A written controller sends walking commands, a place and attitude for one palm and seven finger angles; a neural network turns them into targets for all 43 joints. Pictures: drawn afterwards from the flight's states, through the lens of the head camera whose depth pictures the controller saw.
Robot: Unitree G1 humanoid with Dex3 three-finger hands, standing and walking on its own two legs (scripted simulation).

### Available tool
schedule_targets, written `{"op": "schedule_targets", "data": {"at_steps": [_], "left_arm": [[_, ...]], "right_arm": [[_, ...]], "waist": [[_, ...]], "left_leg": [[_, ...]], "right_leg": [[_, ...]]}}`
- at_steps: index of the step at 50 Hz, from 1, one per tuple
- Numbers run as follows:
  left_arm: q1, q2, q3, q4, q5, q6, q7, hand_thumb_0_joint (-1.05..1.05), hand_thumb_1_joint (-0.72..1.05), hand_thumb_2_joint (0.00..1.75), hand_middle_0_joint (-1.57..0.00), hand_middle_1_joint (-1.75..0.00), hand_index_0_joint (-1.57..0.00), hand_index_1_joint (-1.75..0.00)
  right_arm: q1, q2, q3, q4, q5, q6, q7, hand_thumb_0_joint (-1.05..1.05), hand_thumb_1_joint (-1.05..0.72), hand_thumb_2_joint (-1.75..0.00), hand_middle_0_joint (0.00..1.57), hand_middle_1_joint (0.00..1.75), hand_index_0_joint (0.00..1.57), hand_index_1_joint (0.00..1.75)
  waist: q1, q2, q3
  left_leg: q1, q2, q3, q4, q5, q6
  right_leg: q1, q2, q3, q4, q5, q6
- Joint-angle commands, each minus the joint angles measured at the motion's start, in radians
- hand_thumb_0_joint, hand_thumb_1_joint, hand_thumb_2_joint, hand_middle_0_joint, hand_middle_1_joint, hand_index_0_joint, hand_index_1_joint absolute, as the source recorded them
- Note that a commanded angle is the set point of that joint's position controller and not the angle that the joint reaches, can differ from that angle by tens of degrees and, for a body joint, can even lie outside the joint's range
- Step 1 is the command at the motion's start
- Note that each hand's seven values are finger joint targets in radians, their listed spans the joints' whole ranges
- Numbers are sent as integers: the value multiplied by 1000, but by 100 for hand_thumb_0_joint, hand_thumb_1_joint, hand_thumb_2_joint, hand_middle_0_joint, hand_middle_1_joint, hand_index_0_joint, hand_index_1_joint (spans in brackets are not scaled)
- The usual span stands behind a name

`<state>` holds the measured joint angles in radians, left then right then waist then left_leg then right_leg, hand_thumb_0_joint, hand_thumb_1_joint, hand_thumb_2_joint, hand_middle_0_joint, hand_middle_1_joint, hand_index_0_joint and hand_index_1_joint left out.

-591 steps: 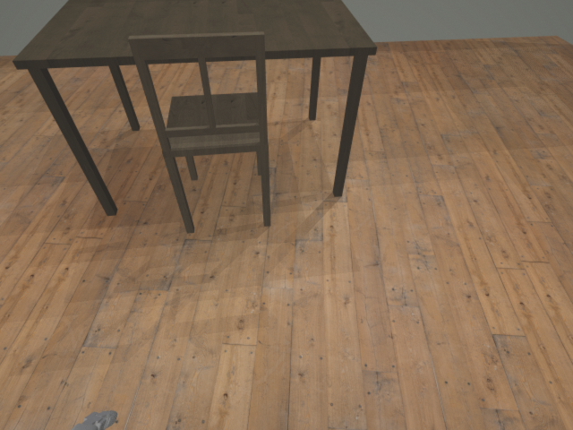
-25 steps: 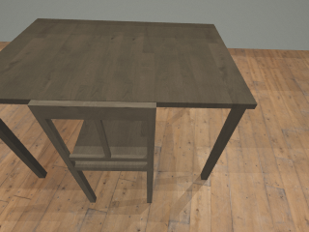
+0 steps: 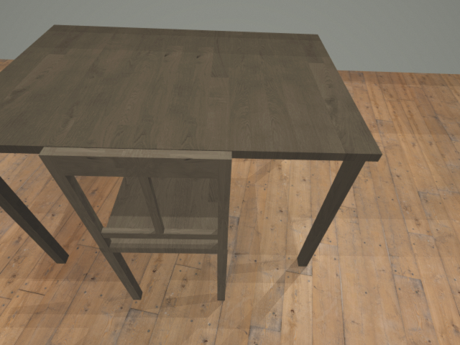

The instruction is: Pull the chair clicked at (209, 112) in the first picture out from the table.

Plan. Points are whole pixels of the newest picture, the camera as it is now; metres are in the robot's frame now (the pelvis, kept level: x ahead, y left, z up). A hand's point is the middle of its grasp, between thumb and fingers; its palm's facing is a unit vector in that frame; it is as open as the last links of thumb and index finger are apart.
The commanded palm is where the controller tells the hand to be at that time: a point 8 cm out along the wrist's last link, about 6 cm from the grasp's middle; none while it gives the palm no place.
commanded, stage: look again from close up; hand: left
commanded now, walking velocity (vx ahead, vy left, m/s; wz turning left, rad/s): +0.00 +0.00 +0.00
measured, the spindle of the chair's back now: (152, 205) +0.45 +0.22 -0.10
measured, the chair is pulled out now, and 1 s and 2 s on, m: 0.00 0.00 0.00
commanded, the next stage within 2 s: raise the hand toward the chair's back in 0.24 s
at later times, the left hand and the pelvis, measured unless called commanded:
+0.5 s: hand out of the picture +0.12 +0.21 -0.08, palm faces +0.27 -0.93 -0.24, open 7.4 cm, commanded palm +0.10 +0.22 -0.07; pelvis -0.01 +0.01 -0.01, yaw +4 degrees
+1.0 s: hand (132, 336) +0.15 +0.17 -0.03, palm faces +0.09 -0.99 -0.09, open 11.3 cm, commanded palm +0.12 +0.22 -0.06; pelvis -0.03 -0.02 -0.12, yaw +5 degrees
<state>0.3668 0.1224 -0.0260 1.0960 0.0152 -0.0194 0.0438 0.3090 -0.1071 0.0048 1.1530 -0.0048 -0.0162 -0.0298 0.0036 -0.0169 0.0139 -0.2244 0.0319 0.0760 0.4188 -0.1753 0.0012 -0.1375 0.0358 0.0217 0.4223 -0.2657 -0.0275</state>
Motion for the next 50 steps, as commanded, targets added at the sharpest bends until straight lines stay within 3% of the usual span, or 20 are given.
{"op": "schedule_targets", "data": {"at_steps": [1,16,17,18,19,20,21,22,24,26,28,29,32,34,38,40,42,46,49,50], "left_arm": [[99,79,11,-23,-4,-10,6,0,90,90,-20,-30,-20,-30],[97,79,11,-25,-3,-9,5,0,90,90,-20,-30,-20,-30],[113,126,25,3,15,-31,32,0,90,90,-20,-30,-20,-30],[-606,297,46,-1566,-209,-228,21,0,88,89,-20,-30,-20,-30],[-510,362,144,-1483,-163,-199,84,0,85,88,-20,-29,-20,-29],[-245,185,61,-1243,-139,-153,115,0,83,87,-19,-29,-19,-29],[96,-34,-63,-923,-149,-41,111,0,81,86,-19,-29,-19,-29],[-10,-51,-105,-1156,-186,-40,95,0,78,85,-19,-28,-19,-28],[-51,-53,-147,-1212,-187,-134,76,0,74,83,-18,-27,-18,-27],[-30,-89,-140,-1044,-174,-213,41,0,69,81,-18,-27,-18,-27],[162,-94,-88,-930,-198,-335,-48,0,64,79,-17,-26,-17,-26],[284,-37,-14,-899,-210,-393,-103,0,62,78,-17,-26,-17,-26],[328,91,145,-927,-223,-554,-250,0,55,75,-16,-25,-16,-25],[355,162,231,-933,-171,-536,-230,0,50,73,-16,-24,-16,-24],[151,151,176,-1342,-160,-549,-149,0,41,69,-15,-22,-15,-22],[59,166,168,-1560,-186,-627,-126,0,36,67,-15,-22,-15,-22],[-4,140,99,-1629,-209,-703,-145,0,32,65,-14,-21,-14,-21],[-88,84,-22,-1499,-244,-708,-297,0,22,61,-13,-19,-13,-19],[57,116,18,-1221,-247,-521,-387,0,15,58,-13,-18,-13,-18],[76,133,44,-1210,-253,-452,-405,0,13,57,-12,-18,-12,-18]], "right_arm": [[65,-83,-12,-26,4,-7,-4,0,-90,-90,20,30,20,30],[66,-85,-12,-29,4,-8,-4,0,-90,-90,20,30,20,30],[-66,-138,-16,-113,1,-15,9,0,-90,-90,20,30,20,30],[-32,-338,-43,-498,43,-148,-37,0,-90,-90,20,30,20,30],[-148,-235,-4,-417,59,-228,-77,0,-90,-90,20,30,20,30],[-102,-256,-32,-384,34,-281,-72,0,-90,-90,20,30,20,30],[-91,-208,-28,-365,64,-291,-46,0,-90,-90,20,30,20,30],[-66,-234,-28,-432,68,-298,-45,0,-90,-90,20,30,20,30],[-115,-259,-31,-492,64,-333,-62,0,-90,-90,20,30,20,30],[-111,-270,-51,-520,29,-336,-50,0,-90,-90,20,30,20,30],[-149,-267,-73,-569,12,-333,-23,0,-90,-90,20,30,20,30],[-155,-265,-84,-595,17,-320,-1,0,-90,-90,20,30,20,30],[-219,-269,-107,-692,7,-265,42,0,-90,-90,20,30,20,30],[-234,-250,-117,-739,7,-210,50,0,-90,-90,20,30,20,30],[-223,-213,-102,-835,-1,-158,54,0,-90,-90,20,30,20,30],[-183,-206,-103,-825,-10,-157,43,0,-90,-90,20,30,20,30],[-179,-211,-85,-791,-10,-171,28,0,-90,-90,20,30,20,30],[-164,-248,-65,-744,-1,-223,0,0,-90,-90,20,30,20,30],[-162,-255,-63,-755,29,-214,-25,0,-90,-90,20,30,20,30],[-160,-261,-60,-773,40,-203,-30,0,-90,-90,20,30,20,30]], "waist": [[-6,16,78],[-5,24,82],[30,24,115],[-132,196,-408],[-70,235,-338],[-55,234,-293],[-46,126,-113],[-49,132,-75],[-87,21,2],[-102,-199,48],[-17,-329,12],[41,-305,-11],[73,-231,-152],[119,4,-221],[81,208,-389],[32,235,-483],[-17,248,-459],[-126,94,-322],[-92,-34,-248],[-71,-79,-292]], "left_leg": [[69,78,-102,-62,19,21],[63,77,-106,-65,11,22],[-56,71,-72,152,22,-10],[256,-32,-53,27,90,35],[251,15,-11,20,56,30],[160,14,-35,2,-38,18],[25,14,-77,2,-111,23],[-21,-1,-93,36,-134,24],[-77,-20,-98,116,-198,28],[-214,-33,-114,233,-233,20],[-374,-30,-107,323,-238,-1],[-409,-36,-96,336,-218,-13],[-499,-54,-59,469,-106,-15],[-514,-58,-33,509,-57,-11],[-451,-39,-44,588,-6,12],[-408,-22,-72,646,34,26],[-405,-13,-100,683,17,32],[-561,-3,-139,756,-165,45],[-685,-11,-122,745,-285,43],[-689,-18,-113,732,-283,44]], "right_leg": [[-153,-108,100,-114,82,-9],[-156,-107,93,-110,72,-8],[-145,-175,149,-121,334,16],[-68,-77,24,12,203,2],[-116,-33,-43,65,91,6],[-148,-26,-89,80,-10,-9],[-212,-41,-110,81,-26,-4],[-219,-47,-114,89,-42,2],[-328,-51,-105,88,-149,22],[-522,-37,-112,153,-274,27],[-608,-40,-109,244,-342,20],[-576,-41,-94,268,-320,6],[-517,-48,-62,435,-42,-2],[-517,-44,-64,533,42,-19],[-605,-35,-44,606,64,-25],[-651,-21,-31,619,66,-17],[-741,-10,-36,617,12,-13],[-857,-1,-26,588,-146,0],[-821,-10,27,503,-315,10],[-766,-22,37,486,-329,19]]}}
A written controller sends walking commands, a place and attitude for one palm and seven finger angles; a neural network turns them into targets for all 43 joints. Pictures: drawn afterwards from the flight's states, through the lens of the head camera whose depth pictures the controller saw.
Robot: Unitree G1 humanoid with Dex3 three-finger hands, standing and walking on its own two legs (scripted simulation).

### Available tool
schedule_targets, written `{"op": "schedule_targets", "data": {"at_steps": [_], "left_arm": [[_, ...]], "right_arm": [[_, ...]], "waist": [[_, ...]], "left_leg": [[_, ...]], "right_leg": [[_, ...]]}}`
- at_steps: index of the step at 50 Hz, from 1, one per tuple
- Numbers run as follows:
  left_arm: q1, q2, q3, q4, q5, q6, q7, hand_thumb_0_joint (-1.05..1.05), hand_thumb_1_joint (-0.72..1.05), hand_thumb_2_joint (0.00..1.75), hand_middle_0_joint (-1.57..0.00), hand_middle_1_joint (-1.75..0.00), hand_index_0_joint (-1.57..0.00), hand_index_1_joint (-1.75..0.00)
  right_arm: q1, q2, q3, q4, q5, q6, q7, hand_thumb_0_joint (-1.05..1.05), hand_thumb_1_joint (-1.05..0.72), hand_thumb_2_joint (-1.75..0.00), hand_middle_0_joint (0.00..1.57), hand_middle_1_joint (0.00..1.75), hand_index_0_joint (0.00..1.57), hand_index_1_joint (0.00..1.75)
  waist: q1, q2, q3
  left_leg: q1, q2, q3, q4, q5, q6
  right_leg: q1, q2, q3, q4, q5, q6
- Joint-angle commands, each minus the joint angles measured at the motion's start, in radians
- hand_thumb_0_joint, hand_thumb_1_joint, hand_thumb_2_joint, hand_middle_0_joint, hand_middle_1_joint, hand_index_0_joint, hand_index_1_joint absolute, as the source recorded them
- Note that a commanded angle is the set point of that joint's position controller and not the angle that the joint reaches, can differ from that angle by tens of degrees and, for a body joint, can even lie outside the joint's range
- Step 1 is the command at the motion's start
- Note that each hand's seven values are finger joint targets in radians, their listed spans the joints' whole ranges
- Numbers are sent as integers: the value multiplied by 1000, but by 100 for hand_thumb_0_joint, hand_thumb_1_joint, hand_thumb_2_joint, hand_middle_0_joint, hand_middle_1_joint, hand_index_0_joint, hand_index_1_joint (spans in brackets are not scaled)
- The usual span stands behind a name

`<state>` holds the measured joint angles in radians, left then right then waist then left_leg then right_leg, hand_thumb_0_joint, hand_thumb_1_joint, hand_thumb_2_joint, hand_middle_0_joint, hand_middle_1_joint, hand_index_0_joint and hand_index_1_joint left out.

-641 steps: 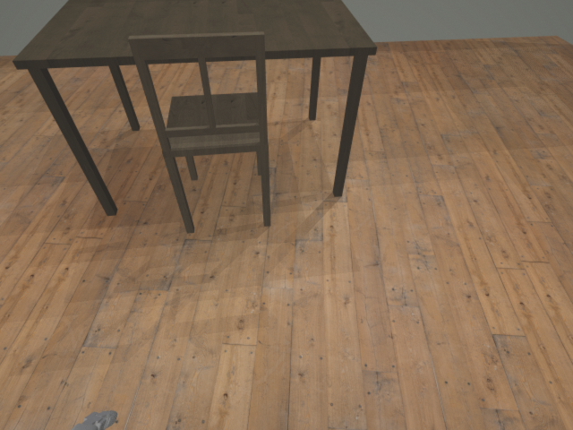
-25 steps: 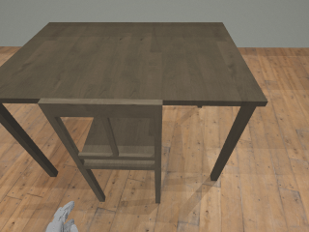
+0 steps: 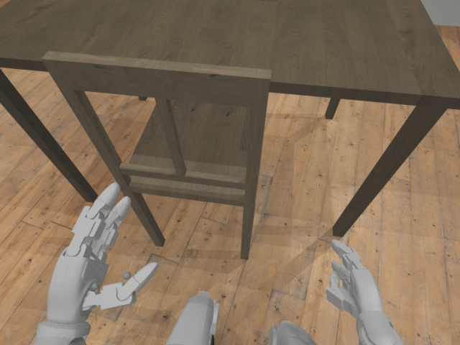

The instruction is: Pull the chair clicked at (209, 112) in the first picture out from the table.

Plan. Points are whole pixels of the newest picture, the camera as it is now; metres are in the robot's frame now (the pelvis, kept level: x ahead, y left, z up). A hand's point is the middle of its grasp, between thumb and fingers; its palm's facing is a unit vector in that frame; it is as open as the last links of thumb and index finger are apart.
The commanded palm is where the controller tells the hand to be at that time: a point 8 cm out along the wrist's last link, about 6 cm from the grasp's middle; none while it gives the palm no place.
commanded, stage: raise the hand toward the chair's back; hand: left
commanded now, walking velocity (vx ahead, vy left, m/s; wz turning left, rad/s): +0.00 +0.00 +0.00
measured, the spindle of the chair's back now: (173, 140) +0.50 +0.19 +0.02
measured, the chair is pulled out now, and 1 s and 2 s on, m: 0.00 0.00 0.00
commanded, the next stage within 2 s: aim the fingers beside a spindle in 1.44 s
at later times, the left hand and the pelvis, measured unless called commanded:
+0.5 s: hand (135, 255) +0.23 +0.18 +0.06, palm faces -0.10 -0.99 -0.04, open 15.5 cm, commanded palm +0.22 +0.25 +0.08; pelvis +0.01 +0.02 +0.02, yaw -2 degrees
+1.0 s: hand (94, 218) +0.27 +0.24 +0.10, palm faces +0.02 -1.00 -0.09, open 16.9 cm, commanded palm +0.24 +0.29 +0.09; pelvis +0.02 +0.03 +0.03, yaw -1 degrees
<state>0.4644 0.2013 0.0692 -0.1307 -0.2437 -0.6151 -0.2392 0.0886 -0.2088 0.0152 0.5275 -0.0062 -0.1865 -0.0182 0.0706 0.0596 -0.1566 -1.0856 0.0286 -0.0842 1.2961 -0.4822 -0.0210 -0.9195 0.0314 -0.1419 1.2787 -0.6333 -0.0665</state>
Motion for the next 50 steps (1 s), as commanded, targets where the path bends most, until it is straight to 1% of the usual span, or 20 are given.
{"op": "schedule_targets", "data": {"at_steps": [1,4,5,6,7,9,10,13,14,15,17,19,24,28,31,34,39,41,45,50], "left_arm": [[2,114,17,3,-2,215,-125,0,11,56,-12,-18,-12,-18],[72,222,216,-55,-35,363,-53,0,4,53,-11,-16,-11,-16],[41,169,197,-153,-54,361,-14,0,1,52,-11,-16,-11,-16],[20,173,238,-182,-63,344,40,0,-1,51,-11,-16,-11,-16],[3,136,223,-220,-66,305,82,0,-3,50,-11,-15,-11,-15],[-27,142,222,-234,-42,218,138,0,-8,48,-10,-15,-10,-15],[-43,129,191,-234,-22,171,141,0,-10,47,-10,-14,-10,-14],[-64,91,85,-140,18,54,97,0,-17,44,-9,-13,-9,-13],[-55,56,33,-90,21,47,66,0,-20,43,-9,-13,-9,-13],[-41,55,21,-63,10,45,34,0,-22,42,-9,-12,-9,-12],[-22,89,30,-35,-11,74,-20,0,-27,40,-8,-12,-8,-12],[-10,160,104,-31,-25,121,-37,0,-31,38,-8,-11,-8,-11],[-68,224,245,-203,-50,127,64,0,-43,33,-7,-9,-7,-9],[-79,134,169,-141,-32,90,109,0,-50,30,-6,-8,-6,-8],[-94,107,98,-4,-7,130,43,0,-50,30,-6,-8,-6,-8],[-133,148,91,43,-6,194,-37,0,-50,30,-6,-8,-6,-8],[-224,270,248,-143,-56,188,-35,0,-50,30,-6,-8,-6,-8],[-223,242,254,-174,-67,153,-3,0,-50,30,-6,-8,-6,-8],[-233,195,221,-41,-55,136,7,0,-50,30,-6,-8,-6,-8],[-186,168,157,100,-50,231,-86,0,-50,30,-6,-8,-6,-8]], "right_arm": [[39,-163,-73,-172,49,-19,-48,0,-90,-90,20,30,20,30],[-10,-127,-75,-212,50,27,-63,0,-90,-90,20,30,20,30],[6,-108,-65,-230,47,34,-62,0,-90,-90,20,30,20,30],[17,-92,-68,-214,46,38,-64,0,-90,-90,20,30,20,30],[26,-82,-67,-200,42,32,-63,0,-90,-90,20,30,20,30],[48,-80,-69,-161,31,20,-58,0,-90,-90,20,30,20,30],[63,-83,-72,-144,25,11,-53,0,-90,-90,20,30,20,30],[81,-111,-77,-98,15,-19,-36,0,-90,-90,20,30,20,30],[80,-119,-79,-97,20,-26,-34,0,-90,-90,20,30,20,30],[90,-130,-81,-99,24,-34,-37,0,-90,-90,20,30,20,30],[99,-150,-85,-113,37,-44,-46,0,-90,-90,20,30,20,30],[95,-160,-92,-122,45,-44,-55,0,-90,-90,20,30,20,30],[88,-135,-91,-136,36,-32,-63,0,-90,-90,20,30,20,30],[90,-133,-80,-116,23,-25,-42,0,-90,-90,20,30,20,30],[98,-156,-75,-121,25,-9,-34,0,-90,-90,20,30,20,30],[109,-175,-66,-147,39,-1,-41,0,-90,-90,20,30,20,30],[106,-166,-62,-160,33,-13,-57,0,-90,-90,20,30,20,30],[106,-150,-58,-147,29,-19,-54,0,-90,-90,20,30,20,30],[109,-157,-55,-117,24,-18,-42,0,-90,-90,20,30,20,30],[121,-189,-63,-141,46,-9,-42,0,-90,-90,20,30,20,30]], "waist": [[-93,-155,-182],[7,-166,-283],[0,-143,-303],[1,-154,-301],[-8,-124,-278],[-14,-90,-227],[-37,-84,-206],[-105,-33,-136],[-125,-45,-94],[-131,-53,-109],[-121,-48,-136],[-90,-44,-184],[-39,29,-280],[-86,35,-204],[-121,-22,-131],[-118,-13,-113],[-72,56,-262],[-68,78,-276],[-101,35,-187],[-104,-11,-166]], "left_leg": [[176,-26,62,-162,41,67],[203,-36,75,-199,123,59],[222,-34,78,-208,156,58],[234,-28,75,-214,180,54],[251,-21,71,-222,203,52],[259,-11,62,-230,232,48],[259,-8,61,-227,234,48],[254,-8,53,-206,180,51],[245,-7,50,-204,154,55],[235,-9,51,-200,125,55],[243,-12,55,-222,85,57],[267,-14,61,-242,103,60],[397,-10,50,-305,223,56],[413,-3,35,-295,243,47],[352,-2,30,-291,163,49],[348,-7,32,-313,117,55],[471,-6,26,-325,252,52],[515,-1,16,-334,296,45],[452,0,8,-324,239,41],[409,-7,19,-355,159,48]], "right_leg": [[91,-29,220,-383,44,62],[286,-49,255,-388,135,73],[310,-59,252,-384,217,82],[324,-57,239,-372,290,85],[309,-51,219,-357,351,83],[238,-28,170,-316,391,67],[194,-27,161,-307,386,66],[60,-22,142,-293,287,61],[25,-19,145,-308,239,60],[28,-25,160,-325,196,61],[48,-30,181,-366,113,59],[96,-26,183,-375,115,55],[163,-3,97,-319,271,39],[86,-1,70,-304,296,41],[45,2,74,-321,242,48],[68,2,86,-353,208,43],[151,3,78,-342,310,35],[135,3,67,-331,319,34],[77,4,57,-328,276,39],[108,2,68,-370,237,44]]}}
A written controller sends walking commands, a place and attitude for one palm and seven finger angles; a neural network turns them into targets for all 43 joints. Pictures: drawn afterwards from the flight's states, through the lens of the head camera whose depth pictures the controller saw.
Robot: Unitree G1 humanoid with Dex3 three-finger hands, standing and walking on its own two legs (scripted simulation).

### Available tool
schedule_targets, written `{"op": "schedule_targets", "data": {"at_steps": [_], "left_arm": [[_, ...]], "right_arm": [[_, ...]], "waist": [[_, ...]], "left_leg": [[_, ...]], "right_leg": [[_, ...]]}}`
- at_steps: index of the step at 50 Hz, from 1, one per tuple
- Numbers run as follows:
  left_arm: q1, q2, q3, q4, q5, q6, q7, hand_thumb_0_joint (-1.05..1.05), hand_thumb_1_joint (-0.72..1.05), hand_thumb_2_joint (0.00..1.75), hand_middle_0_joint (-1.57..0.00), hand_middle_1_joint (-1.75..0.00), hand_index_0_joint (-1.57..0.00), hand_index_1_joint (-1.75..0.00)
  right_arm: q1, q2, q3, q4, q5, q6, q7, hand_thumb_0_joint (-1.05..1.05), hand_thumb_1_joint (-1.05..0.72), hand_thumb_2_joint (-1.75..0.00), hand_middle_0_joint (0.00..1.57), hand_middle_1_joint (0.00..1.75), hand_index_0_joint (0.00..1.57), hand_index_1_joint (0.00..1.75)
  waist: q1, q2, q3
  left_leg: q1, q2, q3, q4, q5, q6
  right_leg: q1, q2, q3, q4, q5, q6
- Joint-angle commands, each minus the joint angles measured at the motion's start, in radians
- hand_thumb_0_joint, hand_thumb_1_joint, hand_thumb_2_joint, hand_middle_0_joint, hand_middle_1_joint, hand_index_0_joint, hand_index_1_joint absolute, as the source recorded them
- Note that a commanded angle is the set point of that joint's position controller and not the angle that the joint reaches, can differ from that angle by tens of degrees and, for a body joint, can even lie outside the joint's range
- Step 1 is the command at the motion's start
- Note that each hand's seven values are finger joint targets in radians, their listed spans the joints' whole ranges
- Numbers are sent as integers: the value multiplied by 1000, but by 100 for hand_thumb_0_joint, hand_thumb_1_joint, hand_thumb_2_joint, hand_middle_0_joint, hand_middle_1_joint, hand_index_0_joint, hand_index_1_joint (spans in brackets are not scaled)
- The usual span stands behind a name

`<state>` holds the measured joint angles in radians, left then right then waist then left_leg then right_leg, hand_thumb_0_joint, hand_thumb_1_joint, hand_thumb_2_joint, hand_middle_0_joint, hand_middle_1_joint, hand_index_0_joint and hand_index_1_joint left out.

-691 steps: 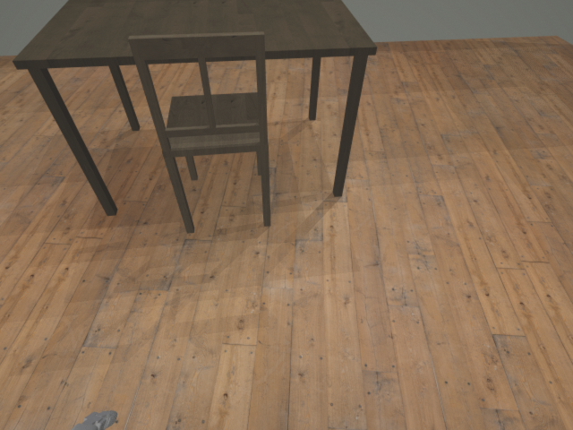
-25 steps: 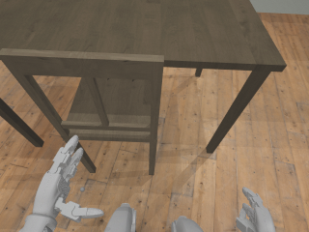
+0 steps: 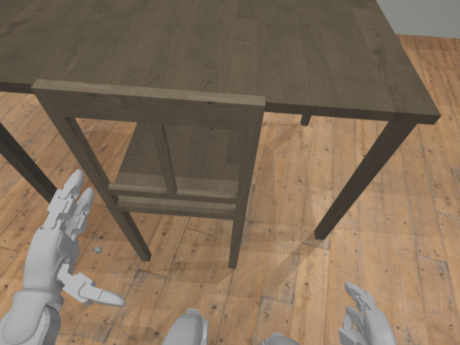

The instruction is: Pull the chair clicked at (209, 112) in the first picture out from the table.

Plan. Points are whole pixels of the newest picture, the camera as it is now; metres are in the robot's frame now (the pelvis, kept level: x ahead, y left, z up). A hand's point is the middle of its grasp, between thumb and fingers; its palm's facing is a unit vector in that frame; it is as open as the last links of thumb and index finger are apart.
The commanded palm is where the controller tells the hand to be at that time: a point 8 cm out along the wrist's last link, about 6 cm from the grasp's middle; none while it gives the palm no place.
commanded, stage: raise the hand toward the chair's back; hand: left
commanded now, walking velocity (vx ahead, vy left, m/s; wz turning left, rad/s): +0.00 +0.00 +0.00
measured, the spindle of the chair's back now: (165, 160) +0.48 +0.17 -0.01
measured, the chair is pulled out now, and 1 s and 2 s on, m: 0.00 0.00 0.00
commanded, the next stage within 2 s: aim the fingers beside a spindle in 0.44 s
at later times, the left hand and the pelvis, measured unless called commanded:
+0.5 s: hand (114, 263) +0.23 +0.19 +0.05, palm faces -0.02 -1.00 -0.05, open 16.9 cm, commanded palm +0.22 +0.25 +0.05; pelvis +0.00 -0.01 +0.00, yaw +0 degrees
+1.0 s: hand (127, 241) +0.27 +0.19 +0.03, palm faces +0.01 -1.00 -0.06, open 16.9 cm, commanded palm +0.25 +0.24 +0.03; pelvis +0.00 -0.01 -0.01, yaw -1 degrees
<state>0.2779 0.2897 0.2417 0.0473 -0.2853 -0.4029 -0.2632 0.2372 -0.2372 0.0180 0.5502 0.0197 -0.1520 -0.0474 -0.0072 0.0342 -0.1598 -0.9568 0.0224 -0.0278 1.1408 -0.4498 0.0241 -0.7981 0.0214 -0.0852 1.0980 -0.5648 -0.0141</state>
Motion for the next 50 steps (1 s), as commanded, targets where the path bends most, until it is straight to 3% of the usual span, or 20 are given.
{"op": "schedule_targets", "data": {"at_steps": [1,5,8,9,11,14,16,19,24,26,29,31,33,37,39,41,43,45,48,50], "left_arm": [[-6,94,-9,-111,-16,31,-73,0,-50,30,-6,-8,-6,-8],[-36,173,80,-257,-34,4,-35,0,-50,30,-6,-8,-6,-8],[-46,159,97,-283,-32,-73,30,0,-50,30,-6,-8,-6,-8],[-48,167,108,-259,-25,-89,48,0,-50,30,-6,-8,-6,-8],[-44,122,67,-190,-11,-103,51,0,-50,30,-6,-8,-6,-8],[-14,104,20,-115,7,-72,17,0,-50,30,-6,-8,-6,-8],[-8,104,3,-134,-6,-39,-19,0,-50,30,-6,-8,-6,-8],[-13,150,42,-193,-23,-11,-39,0,-50,30,-6,-8,-6,-8],[-57,167,96,-246,-36,-73,16,0,-50,30,-6,-8,-6,-8],[-62,125,64,-200,-28,-89,23,0,-50,30,-6,-8,-6,-8],[-66,116,47,-92,-15,-70,-1,0,-50,30,-6,-8,-6,-8],[-80,94,6,-86,-15,-49,-34,0,-50,30,-6,-8,-6,-8],[-126,107,3,-105,-20,-34,-57,0,-50,30,-6,-8,-6,-8],[-175,141,32,-180,-25,-49,-42,0,-50,30,-6,-8,-6,-8],[-177,176,74,-189,-20,-68,-11,0,-50,30,-6,-8,-6,-8],[-145,135,54,-172,-13,-79,15,0,-50,30,-6,-8,-6,-8],[-138,135,68,-119,-7,-75,31,0,-50,30,-6,-8,-6,-8],[-87,121,66,-53,1,-53,27,0,-50,30,-6,-8,-6,-8],[-130,111,36,-58,-1,-36,6,0,-50,30,-6,-8,-6,-8],[-154,120,34,-61,-2,-37,-6,0,-50,30,-6,-8,-6,-8]], "right_arm": [[-30,-164,-69,-174,23,-46,-15,0,-90,-90,20,30,20,30],[-34,-151,-70,-180,16,-59,-19,0,-90,-90,20,30,20,30],[-37,-132,-68,-154,5,-67,-13,0,-90,-90,20,30,20,30],[-37,-133,-68,-141,1,-65,-12,0,-90,-90,20,30,20,30],[-36,-138,-67,-137,0,-61,-3,0,-90,-90,20,30,20,30],[-32,-153,-68,-144,6,-53,1,0,-90,-90,20,30,20,30],[-30,-160,-70,-161,15,-50,-2,0,-90,-90,20,30,20,30],[-30,-157,-71,-172,19,-52,-12,0,-90,-90,20,30,20,30],[-39,-138,-67,-146,9,-62,-18,0,-90,-90,20,30,20,30],[-40,-135,-63,-137,7,-62,-12,0,-90,-90,20,30,20,30],[-34,-145,-63,-131,8,-53,-10,0,-90,-90,20,30,20,30],[-31,-153,-62,-144,12,-52,-9,0,-90,-90,20,30,20,30],[-30,-160,-64,-149,14,-54,-14,0,-90,-90,20,30,20,30],[-26,-153,-65,-146,9,-61,-20,0,-90,-90,20,30,20,30],[-26,-150,-63,-135,3,-62,-18,0,-90,-90,20,30,20,30],[-32,-140,-64,-137,1,-59,-9,0,-90,-90,20,30,20,30],[-33,-142,-68,-129,0,-47,-3,0,-90,-90,20,30,20,30],[-33,-144,-70,-135,1,-31,3,0,-90,-90,20,30,20,30],[-30,-153,-70,-144,5,-20,5,0,-90,-90,20,30,20,30],[-23,-158,-72,-142,7,-16,0,0,-90,-90,20,30,20,30]], "waist": [[-20,27,-184],[3,43,-259],[4,79,-212],[-1,65,-189],[-19,59,-147],[-28,64,-137],[-28,44,-178],[-19,30,-229],[-14,32,-197],[-26,45,-157],[-36,11,-122],[-40,17,-154],[-38,17,-191],[-29,47,-255],[-16,52,-259],[-12,51,-253],[-16,32,-230],[-11,-1,-221],[-20,16,-236],[-34,-6,-242]], "left_leg": [[298,-2,-34,-206,136,5],[343,-2,-30,-204,223,7],[341,3,-37,-202,208,-2],[323,5,-43,-198,194,-2],[286,4,-41,-191,138,-4],[263,1,-36,-195,78,0],[279,-1,-27,-198,94,5],[294,-3,-19,-189,150,13],[286,0,-24,-169,167,8],[273,-1,-28,-167,138,3],[215,-5,-20,-149,97,8],[219,-7,-15,-143,97,10],[229,-8,-12,-137,112,13],[274,-3,-13,-125,185,15],[268,-1,-19,-123,200,12],[269,-1,-18,-124,214,9],[239,-2,-11,-116,201,6],[203,-5,-4,-113,192,7],[201,-6,0,-106,180,9],[197,-3,1,-94,189,12]], "right_leg": [[5,10,16,-198,178,-9],[56,9,19,-191,237,-11],[4,11,10,-170,200,-15],[-9,14,7,-163,190,-15],[-47,11,6,-159,152,-12],[-51,9,16,-169,122,-11],[-15,7,26,-190,139,-7],[47,8,40,-206,188,-5],[15,12,31,-185,188,-7],[-28,10,26,-176,160,-7],[-37,9,40,-184,132,-5],[-33,4,48,-183,137,-2],[-14,0,59,-187,151,-1],[1,1,57,-166,224,-3],[0,6,48,-148,225,-8],[-10,5,40,-135,239,-8],[-16,4,43,-133,240,-5],[-3,4,46,-131,245,-2],[-8,1,57,-134,241,-1],[-9,2,62,-134,259,3]]}}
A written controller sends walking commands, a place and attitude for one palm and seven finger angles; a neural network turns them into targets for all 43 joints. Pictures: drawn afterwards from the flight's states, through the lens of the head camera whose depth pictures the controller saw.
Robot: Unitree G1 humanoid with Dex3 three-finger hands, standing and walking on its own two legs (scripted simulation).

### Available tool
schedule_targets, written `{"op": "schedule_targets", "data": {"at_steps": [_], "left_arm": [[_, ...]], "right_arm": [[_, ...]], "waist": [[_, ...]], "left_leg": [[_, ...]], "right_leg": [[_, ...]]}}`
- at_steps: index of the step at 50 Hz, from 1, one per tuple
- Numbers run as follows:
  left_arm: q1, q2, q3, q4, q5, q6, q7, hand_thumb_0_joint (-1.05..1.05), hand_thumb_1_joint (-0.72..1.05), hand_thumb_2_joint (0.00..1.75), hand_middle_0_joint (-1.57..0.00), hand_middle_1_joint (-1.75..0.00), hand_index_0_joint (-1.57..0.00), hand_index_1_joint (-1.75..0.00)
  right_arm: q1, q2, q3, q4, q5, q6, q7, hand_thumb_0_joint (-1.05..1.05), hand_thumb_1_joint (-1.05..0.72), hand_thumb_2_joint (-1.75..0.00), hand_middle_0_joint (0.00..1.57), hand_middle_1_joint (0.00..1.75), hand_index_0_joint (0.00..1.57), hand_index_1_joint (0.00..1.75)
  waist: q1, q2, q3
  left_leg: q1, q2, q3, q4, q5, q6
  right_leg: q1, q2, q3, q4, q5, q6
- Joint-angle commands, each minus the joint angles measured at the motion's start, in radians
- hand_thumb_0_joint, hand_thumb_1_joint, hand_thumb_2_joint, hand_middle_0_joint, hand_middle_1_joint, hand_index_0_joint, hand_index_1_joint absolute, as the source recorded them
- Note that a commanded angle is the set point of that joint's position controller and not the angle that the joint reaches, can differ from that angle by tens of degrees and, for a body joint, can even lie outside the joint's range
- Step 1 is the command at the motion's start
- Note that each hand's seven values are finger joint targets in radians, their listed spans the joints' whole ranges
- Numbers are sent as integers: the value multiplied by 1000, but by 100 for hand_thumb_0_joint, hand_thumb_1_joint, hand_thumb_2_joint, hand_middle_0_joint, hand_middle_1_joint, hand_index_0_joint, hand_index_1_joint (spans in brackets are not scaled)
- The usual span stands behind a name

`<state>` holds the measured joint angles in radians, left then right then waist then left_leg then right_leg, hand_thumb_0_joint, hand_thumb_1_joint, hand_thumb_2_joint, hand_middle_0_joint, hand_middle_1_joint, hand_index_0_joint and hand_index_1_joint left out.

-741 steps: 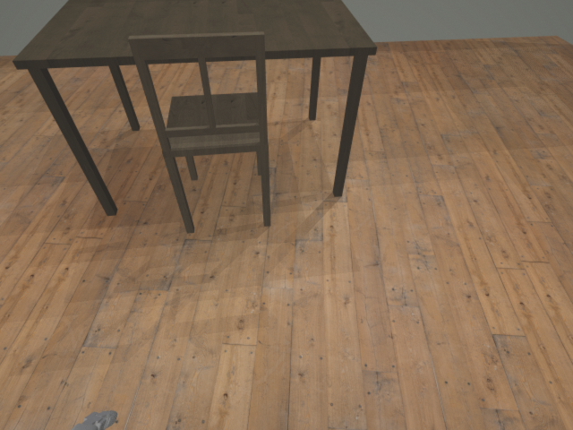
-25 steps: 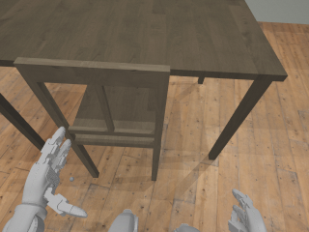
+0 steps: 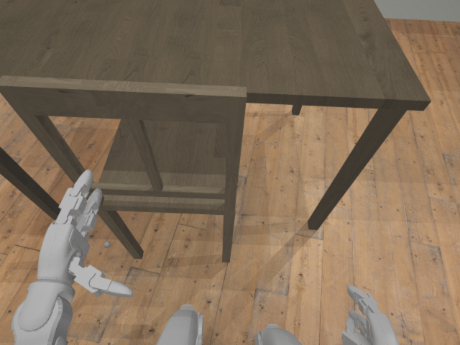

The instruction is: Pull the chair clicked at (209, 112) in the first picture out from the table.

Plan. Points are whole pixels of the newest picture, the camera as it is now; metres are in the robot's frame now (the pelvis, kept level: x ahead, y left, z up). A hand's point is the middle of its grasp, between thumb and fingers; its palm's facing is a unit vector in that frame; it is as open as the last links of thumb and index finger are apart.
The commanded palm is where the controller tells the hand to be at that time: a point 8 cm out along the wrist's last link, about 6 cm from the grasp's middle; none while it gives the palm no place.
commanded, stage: aim the fingers beside a spindle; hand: left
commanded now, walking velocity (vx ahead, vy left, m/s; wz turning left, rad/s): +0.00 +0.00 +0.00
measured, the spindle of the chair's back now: (148, 157) +0.47 +0.19 +0.00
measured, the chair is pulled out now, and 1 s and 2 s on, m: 0.00 0.00 0.00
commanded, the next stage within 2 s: none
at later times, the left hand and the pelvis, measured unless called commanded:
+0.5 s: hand (129, 235) +0.29 +0.18 +0.03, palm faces -0.03 -1.00 -0.04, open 16.9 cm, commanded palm +0.28 +0.23 +0.02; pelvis +0.00 +0.00 -0.01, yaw +0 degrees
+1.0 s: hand (141, 222) +0.33 +0.18 +0.00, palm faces +0.00 -1.00 -0.03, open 16.9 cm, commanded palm +0.30 +0.22 +0.00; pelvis -0.01 +0.00 -0.03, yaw -1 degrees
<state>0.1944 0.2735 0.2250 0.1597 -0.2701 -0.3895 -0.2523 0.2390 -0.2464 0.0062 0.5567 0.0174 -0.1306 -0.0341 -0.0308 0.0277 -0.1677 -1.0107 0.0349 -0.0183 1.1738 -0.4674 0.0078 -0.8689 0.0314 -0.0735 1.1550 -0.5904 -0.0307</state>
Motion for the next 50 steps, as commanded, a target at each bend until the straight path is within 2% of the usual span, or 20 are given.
{"op": "schedule_targets", "data": {"at_steps": [1,5,9,11,13,15,17,20,26,29,32,35,36,38,41,43,44,45,46,50], "left_arm": [[-97,124,31,-206,-18,-61,-20,0,-50,30,-6,-8,-6,-8],[-145,121,9,-291,-15,-116,3,0,-50,30,-6,-8,-6,-8],[-140,138,42,-187,4,-122,40,0,-50,30,-6,-8,-6,-8],[-173,137,46,-134,13,-108,40,0,-50,30,-6,-8,-6,-8],[-161,125,44,-101,11,-87,33,0,-50,30,-6,-8,-6,-8],[-205,118,26,-116,11,-75,23,0,-50,30,-6,-8,-6,-8],[-216,109,7,-183,6,-82,21,0,-50,30,-6,-8,-6,-8],[-192,105,-7,-235,2,-100,31,0,-50,30,-6,-8,-6,-8],[-239,85,-10,-68,37,-101,73,0,-50,30,-6,-8,-6,-8],[-291,82,-21,-52,47,-103,76,0,-50,30,-6,-8,-6,-8],[-328,76,-40,-105,48,-114,74,0,-50,30,-6,-8,-6,-8],[-375,126,-1,-148,45,-132,85,0,-50,30,-6,-8,-6,-8],[-384,142,12,-146,49,-140,90,0,-50,30,-6,-8,-6,-8],[-379,120,1,-100,51,-140,98,0,-50,30,-6,-8,-6,-8],[-422,122,12,8,53,-120,96,0,-50,30,-6,-8,-6,-8],[-419,93,-10,53,50,-106,85,0,-50,30,-6,-8,-6,-8],[-430,89,-15,71,49,-101,77,0,-50,30,-6,-8,-6,-8],[-417,95,-5,81,46,-97,71,0,-50,30,-6,-8,-6,-8],[-448,105,-3,71,43,-98,67,0,-50,30,-6,-8,-6,-8],[-419,131,17,-62,32,-131,67,0,-50,30,-6,-8,-6,-8]], "right_arm": [[-23,-148,-60,-149,9,-41,-14,0,-90,-90,20,30,20,30],[-20,-143,-59,-138,1,-56,-14,0,-90,-90,20,30,20,30],[-20,-145,-59,-117,-5,-45,-12,0,-90,-90,20,30,20,30],[-25,-148,-57,-119,-3,-32,-8,0,-90,-90,20,30,20,30],[-24,-149,-57,-130,-1,-21,-6,0,-90,-90,20,30,20,30],[-26,-149,-56,-135,2,-16,-5,0,-90,-90,20,30,20,30],[-25,-147,-59,-144,2,-18,-5,0,-90,-90,20,30,20,30],[-20,-142,-61,-143,-1,-22,-2,0,-90,-90,20,30,20,30],[-22,-146,-57,-119,-8,1,6,0,-90,-90,20,30,20,30],[-24,-151,-59,-127,-6,10,6,0,-90,-90,20,30,20,30],[-25,-147,-61,-136,-7,14,7,0,-90,-90,20,30,20,30],[-22,-148,-60,-124,-11,15,4,0,-90,-90,20,30,20,30],[-22,-147,-59,-121,-11,18,3,0,-90,-90,20,30,20,30],[-24,-143,-57,-116,-11,22,5,0,-90,-90,20,30,20,30],[-24,-148,-53,-100,-10,32,4,0,-90,-90,20,30,20,30],[-23,-149,-52,-105,-8,37,6,0,-90,-90,20,30,20,30],[-18,-151,-54,-104,-7,38,6,0,-90,-90,20,30,20,30],[-16,-153,-55,-108,-5,41,6,0,-90,-90,20,30,20,30],[-17,-155,-56,-108,-5,43,5,0,-90,-90,20,30,20,30],[-14,-150,-63,-121,-6,38,9,0,-90,-90,20,30,20,30]], "waist": [[-11,31,-247],[-13,70,-286],[-17,8,-241],[-17,10,-228],[-5,14,-244],[-6,38,-274],[-1,67,-338],[3,70,-368],[-27,-9,-227],[-24,1,-244],[-12,43,-325],[-10,50,-384],[-9,50,-382],[-15,37,-351],[-29,7,-295],[-25,14,-293],[-32,0,-293],[-20,-2,-308],[-25,-6,-320],[3,52,-431]], "left_leg": [[269,-15,-10,-125,218,29],[323,-8,-27,-117,263,26],[249,-9,-27,-101,209,26],[217,-12,-20,-95,171,24],[210,-17,-15,-100,167,23],[237,-15,-16,-99,186,25],[290,-11,-19,-101,236,23],[327,-6,-26,-94,296,23],[196,-10,-28,-72,167,22],[188,-10,-30,-69,138,23],[241,-11,-26,-66,177,22],[259,-8,-27,-50,215,24],[254,-7,-27,-48,224,23],[227,-9,-24,-45,194,23],[154,-12,-19,-30,137,24],[135,-16,-15,-30,108,23],[138,-15,-14,-24,118,26],[133,-16,-10,-24,123,24],[132,-15,-9,-19,131,26],[234,-11,-14,-28,246,24]], "right_leg": [[52,-8,48,-184,293,18],[20,-7,33,-157,302,10],[-14,-2,34,-146,255,13],[-26,-6,42,-145,227,13],[-7,-8,43,-145,229,11],[-6,-7,42,-140,249,10],[8,-9,38,-130,289,8],[14,-8,35,-123,333,7],[-80,-5,30,-111,227,12],[-95,-5,33,-104,192,7],[-72,-9,40,-101,222,4],[-56,-7,49,-91,255,5],[-54,-5,49,-85,264,5],[-70,-4,49,-89,238,8],[-88,-4,55,-92,200,10],[-93,-6,59,-95,172,9],[-96,-5,58,-96,183,8],[-82,-6,63,-95,192,8],[-76,-8,67,-92,205,10],[-33,-7,63,-73,311,5]]}}
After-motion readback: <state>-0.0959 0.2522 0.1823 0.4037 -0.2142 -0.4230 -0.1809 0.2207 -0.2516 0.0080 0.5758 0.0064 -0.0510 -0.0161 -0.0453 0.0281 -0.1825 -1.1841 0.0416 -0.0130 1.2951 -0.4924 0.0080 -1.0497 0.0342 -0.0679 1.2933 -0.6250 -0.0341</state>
